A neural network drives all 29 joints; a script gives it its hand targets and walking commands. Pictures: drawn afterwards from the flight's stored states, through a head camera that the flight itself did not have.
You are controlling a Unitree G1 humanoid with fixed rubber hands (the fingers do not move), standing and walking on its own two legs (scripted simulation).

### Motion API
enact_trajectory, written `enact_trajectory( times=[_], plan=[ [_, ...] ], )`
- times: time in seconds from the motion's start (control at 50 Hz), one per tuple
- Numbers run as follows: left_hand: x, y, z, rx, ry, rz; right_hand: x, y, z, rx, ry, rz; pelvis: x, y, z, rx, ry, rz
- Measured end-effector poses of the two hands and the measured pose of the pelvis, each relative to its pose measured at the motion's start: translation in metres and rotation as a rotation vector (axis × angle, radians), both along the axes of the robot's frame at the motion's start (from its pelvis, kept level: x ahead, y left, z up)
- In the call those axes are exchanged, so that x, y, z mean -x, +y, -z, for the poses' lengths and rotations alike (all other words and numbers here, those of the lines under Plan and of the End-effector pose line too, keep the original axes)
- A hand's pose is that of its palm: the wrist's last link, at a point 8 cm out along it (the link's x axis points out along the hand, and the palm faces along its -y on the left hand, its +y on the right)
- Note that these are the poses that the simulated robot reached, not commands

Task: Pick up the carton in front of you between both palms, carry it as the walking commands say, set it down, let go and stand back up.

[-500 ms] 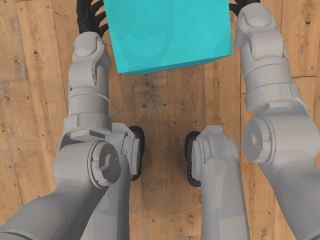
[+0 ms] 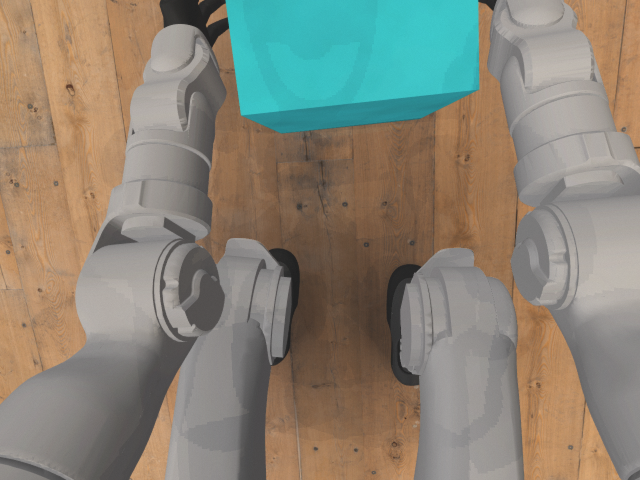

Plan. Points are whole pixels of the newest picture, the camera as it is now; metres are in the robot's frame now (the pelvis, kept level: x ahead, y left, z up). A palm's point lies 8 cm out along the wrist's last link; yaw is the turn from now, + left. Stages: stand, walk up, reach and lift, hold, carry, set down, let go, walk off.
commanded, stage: set down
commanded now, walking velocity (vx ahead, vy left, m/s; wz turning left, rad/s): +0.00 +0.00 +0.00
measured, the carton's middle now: (345, 27) +0.55 +0.00 -0.24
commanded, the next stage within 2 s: none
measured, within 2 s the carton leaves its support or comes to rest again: rests again in 0.12 s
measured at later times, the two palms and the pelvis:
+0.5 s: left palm (182, 34) +0.53 +0.16 -0.16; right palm out of the picture +0.55 -0.15 -0.17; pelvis -0.01 +0.00 -0.01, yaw +0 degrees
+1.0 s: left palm (173, 60) +0.51 +0.18 -0.19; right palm (544, 9) +0.54 -0.20 -0.20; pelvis -0.01 +0.00 -0.01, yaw +0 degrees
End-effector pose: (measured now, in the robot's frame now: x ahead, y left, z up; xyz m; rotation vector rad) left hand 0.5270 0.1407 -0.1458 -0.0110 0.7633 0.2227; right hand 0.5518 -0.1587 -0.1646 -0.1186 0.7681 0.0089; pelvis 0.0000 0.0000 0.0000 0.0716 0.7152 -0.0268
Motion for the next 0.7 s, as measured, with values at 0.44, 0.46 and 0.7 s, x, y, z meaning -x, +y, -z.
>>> enact_trajectory(
  times=[0.44,0.46,0.7],
  plan=[
    [-0.003,0.016,0.016,0.01,0.006,0.031,0.001,0.006,0.007,-0.072,-0.009,-0.046,0.006,0.005,0.009,0.012,-0.077,-0.013],
    [-0.003,0.016,0.016,0.011,0.006,0.031,0.001,0.006,0.008,-0.074,-0.01,-0.047,0.006,0.005,0.01,0.012,-0.079,-0.013],
    [-0.003,0.016,0.017,0.018,0.002,0.041,0.001,0.004,0.009,-0.088,-0.021,-0.067,0.008,0.003,0.012,0.006,-0.105,-0.015]
  ],
)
